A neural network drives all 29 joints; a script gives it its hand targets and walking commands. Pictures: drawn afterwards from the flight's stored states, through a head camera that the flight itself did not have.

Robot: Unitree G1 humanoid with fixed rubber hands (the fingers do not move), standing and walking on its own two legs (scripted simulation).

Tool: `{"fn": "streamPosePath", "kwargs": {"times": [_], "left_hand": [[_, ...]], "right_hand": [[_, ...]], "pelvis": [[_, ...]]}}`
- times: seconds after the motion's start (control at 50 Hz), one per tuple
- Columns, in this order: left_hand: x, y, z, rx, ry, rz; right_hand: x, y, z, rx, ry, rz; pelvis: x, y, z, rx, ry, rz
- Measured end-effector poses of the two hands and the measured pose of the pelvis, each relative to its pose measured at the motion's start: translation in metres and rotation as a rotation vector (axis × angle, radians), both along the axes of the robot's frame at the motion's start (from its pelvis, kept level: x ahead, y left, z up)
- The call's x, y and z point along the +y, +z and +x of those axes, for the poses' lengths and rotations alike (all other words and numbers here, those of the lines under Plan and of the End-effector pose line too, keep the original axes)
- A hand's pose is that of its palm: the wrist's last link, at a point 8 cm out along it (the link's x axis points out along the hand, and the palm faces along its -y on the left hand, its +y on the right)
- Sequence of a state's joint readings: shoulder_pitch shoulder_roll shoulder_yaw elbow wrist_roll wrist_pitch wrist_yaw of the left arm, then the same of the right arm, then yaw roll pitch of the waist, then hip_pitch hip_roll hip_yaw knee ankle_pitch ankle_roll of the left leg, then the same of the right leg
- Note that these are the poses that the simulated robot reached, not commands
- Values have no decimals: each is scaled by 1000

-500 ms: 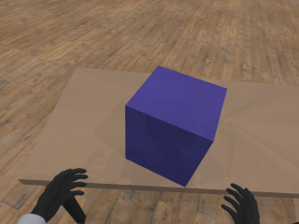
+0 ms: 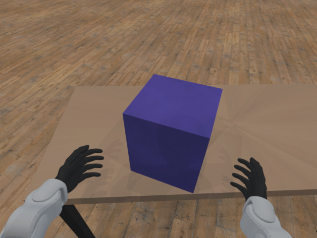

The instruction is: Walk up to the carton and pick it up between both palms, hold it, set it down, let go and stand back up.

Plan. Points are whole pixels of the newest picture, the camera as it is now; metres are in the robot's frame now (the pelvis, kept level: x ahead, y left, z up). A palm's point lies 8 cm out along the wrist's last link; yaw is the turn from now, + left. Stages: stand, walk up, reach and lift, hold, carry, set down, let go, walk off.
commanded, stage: reach and lift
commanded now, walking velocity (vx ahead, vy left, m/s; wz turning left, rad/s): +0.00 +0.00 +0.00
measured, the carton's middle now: (173, 132) +0.43 -0.03 +0.04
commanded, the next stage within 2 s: none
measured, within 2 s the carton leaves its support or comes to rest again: neither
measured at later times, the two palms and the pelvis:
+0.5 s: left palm (85, 134) +0.36 +0.20 +0.11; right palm (251, 160) +0.30 -0.20 +0.10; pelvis +0.03 +0.00 +0.00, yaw +0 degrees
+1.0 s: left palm (94, 108) +0.40 +0.18 +0.16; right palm (263, 141) +0.32 -0.22 +0.14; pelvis +0.00 +0.00 +0.00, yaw +0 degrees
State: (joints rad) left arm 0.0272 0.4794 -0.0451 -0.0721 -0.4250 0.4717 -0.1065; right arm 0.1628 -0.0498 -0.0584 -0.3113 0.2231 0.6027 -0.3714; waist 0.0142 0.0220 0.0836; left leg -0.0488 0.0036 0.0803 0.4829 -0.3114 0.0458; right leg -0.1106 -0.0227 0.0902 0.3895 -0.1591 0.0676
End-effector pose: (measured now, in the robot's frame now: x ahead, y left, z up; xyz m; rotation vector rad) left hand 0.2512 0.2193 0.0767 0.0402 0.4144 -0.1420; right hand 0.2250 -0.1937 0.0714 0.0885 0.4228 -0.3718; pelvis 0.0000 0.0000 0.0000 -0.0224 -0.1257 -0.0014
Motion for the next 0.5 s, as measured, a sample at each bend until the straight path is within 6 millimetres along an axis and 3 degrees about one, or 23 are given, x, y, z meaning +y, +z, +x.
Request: {"fn": "streamPosePath", "kwargs": {"times": [0.16, 0.34, 0.5], "left_hand": [[-10, 2, 35, 3, -21, -4], [-18, 17, 79, -29, -54, 9], [-15, 33, 105, -50, -47, 28]], "right_hand": [[-12, 7, 26, -6, -6, -36], [-5, 21, 58, -59, 37, -27], [-5, 32, 70, -100, 47, -32]], "pelvis": [[-4, 2, 8, 51, 0, -1], [-5, 3, 20, 87, 5, -9], [-1, 4, 28, 99, 4, -17]]}}
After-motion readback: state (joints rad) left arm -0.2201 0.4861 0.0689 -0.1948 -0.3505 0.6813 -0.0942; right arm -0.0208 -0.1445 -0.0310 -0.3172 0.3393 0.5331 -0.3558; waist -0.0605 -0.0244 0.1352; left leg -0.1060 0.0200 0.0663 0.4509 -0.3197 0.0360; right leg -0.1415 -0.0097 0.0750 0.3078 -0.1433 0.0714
